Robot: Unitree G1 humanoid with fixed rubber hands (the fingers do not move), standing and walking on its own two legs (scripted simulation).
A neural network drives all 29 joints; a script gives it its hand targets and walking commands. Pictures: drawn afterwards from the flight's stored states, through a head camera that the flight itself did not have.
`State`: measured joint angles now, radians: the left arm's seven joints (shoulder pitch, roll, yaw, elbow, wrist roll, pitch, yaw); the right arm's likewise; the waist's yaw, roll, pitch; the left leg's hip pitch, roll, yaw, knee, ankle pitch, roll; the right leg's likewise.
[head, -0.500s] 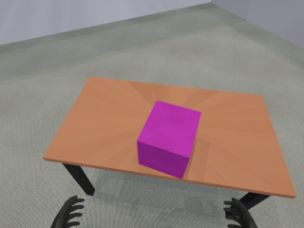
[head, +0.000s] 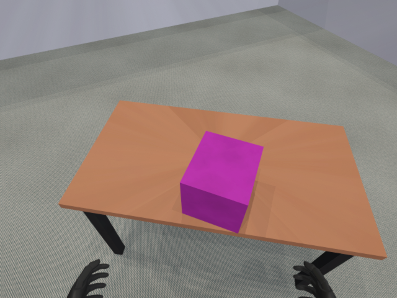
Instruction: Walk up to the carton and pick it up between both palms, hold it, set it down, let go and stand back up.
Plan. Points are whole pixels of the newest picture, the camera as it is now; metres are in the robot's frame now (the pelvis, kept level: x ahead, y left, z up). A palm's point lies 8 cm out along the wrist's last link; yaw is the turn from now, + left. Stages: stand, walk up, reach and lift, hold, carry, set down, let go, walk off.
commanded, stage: stand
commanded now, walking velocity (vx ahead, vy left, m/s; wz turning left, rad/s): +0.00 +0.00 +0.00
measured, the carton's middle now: (221, 180) +0.45 -0.06 -0.13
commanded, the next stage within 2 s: none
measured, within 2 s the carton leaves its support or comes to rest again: neither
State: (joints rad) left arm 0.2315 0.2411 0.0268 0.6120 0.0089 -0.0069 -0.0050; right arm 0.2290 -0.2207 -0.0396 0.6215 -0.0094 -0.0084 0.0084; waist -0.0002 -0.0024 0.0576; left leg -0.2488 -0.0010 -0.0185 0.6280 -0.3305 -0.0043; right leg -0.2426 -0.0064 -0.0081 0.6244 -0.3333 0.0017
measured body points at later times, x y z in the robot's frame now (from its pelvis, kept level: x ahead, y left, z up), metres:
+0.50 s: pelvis -0.01 +0.00 +0.00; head -0.01 +0.00 +0.45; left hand +0.12 +0.25 -0.10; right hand +0.12 -0.25 -0.10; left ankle +0.01 +0.12 -0.73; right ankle +0.00 -0.12 -0.73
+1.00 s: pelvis -0.01 +0.00 +0.00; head -0.01 +0.00 +0.45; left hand +0.11 +0.25 -0.10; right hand +0.11 -0.25 -0.10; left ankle +0.01 +0.12 -0.73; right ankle +0.00 -0.12 -0.73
